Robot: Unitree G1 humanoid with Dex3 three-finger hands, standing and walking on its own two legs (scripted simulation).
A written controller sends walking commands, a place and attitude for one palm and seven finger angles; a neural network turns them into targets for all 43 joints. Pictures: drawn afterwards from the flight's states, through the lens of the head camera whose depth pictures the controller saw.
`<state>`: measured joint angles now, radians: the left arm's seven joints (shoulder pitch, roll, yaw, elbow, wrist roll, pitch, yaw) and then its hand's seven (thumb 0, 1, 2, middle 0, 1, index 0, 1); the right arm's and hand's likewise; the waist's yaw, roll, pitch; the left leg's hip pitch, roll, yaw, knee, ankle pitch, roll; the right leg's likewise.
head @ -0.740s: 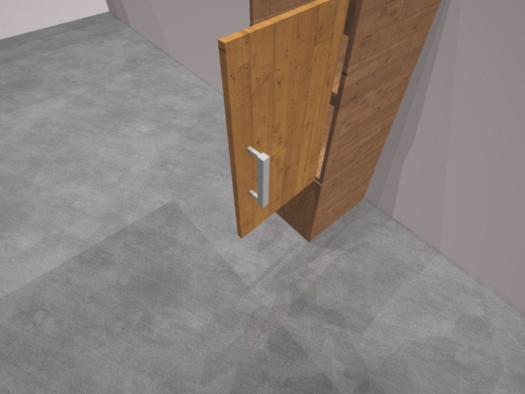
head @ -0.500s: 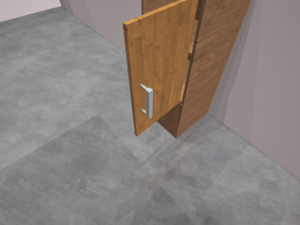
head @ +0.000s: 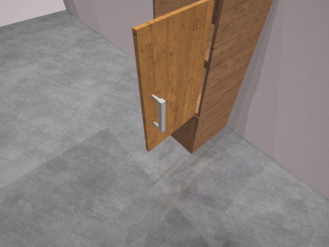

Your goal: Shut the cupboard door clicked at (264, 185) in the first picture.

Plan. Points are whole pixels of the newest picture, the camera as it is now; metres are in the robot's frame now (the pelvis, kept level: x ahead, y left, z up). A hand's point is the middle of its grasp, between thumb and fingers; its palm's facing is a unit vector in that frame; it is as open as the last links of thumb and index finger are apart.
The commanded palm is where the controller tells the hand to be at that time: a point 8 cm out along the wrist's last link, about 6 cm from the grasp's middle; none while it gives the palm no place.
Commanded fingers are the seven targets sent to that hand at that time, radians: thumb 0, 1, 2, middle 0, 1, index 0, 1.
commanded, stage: look at it before walking up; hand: left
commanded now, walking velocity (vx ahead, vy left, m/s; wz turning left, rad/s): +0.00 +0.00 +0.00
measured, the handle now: (158, 114) +0.59 +0.06 -0.10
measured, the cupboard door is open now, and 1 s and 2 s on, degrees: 94 94 94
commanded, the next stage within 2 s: walk around to get in front in 0.10 s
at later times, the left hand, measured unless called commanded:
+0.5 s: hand out of the picture +0.02 +0.20 -0.18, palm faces -0.07 -0.97 -0.24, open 7.4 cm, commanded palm none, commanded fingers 0.00 0.90 0.90 -0.20 -0.30 -0.20 -0.30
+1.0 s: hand out of the picture +0.07 +0.16 -0.17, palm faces -0.32 -0.91 -0.25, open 7.4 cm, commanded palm none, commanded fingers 0.00 0.90 0.90 -0.20 -0.30 -0.20 -0.30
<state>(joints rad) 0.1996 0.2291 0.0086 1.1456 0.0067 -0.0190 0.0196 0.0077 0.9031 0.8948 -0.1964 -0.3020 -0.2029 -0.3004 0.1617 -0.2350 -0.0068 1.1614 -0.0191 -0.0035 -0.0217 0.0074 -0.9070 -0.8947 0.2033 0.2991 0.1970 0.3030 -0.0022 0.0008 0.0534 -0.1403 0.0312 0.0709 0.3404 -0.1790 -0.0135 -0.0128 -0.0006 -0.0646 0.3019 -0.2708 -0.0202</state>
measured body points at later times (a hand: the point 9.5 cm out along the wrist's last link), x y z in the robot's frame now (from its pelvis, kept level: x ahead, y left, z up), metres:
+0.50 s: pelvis -0.02 +0.00 -0.01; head +0.02 -0.01 +0.43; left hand +0.02 +0.25 -0.17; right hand +0.00 -0.25 -0.17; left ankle +0.00 +0.13 -0.75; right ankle -0.07 -0.10 -0.75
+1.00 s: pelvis -0.04 -0.02 -0.01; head +0.02 -0.04 +0.44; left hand +0.09 +0.21 -0.15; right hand +0.00 -0.30 -0.14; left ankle +0.01 +0.13 -0.71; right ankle -0.06 -0.10 -0.75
